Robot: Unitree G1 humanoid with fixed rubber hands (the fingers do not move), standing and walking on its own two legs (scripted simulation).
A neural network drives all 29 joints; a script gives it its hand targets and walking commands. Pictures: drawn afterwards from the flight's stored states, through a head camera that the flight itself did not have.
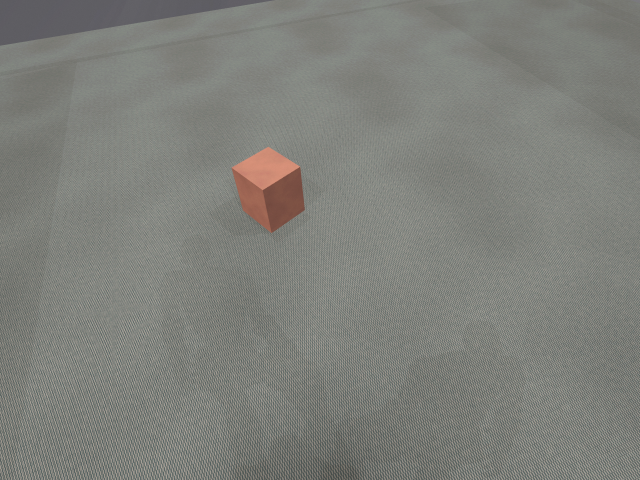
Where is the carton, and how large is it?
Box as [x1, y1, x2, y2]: [232, 147, 304, 232]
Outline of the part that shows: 267,147 233,166 232,170 243,210 272,232 302,211 304,207 299,166 269,147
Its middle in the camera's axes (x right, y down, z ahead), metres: -0.23 -0.22 +1.70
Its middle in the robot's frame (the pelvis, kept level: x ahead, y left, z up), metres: +1.35 +0.27 -0.64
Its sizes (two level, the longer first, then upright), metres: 0.210 0.200 0.250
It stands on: the floor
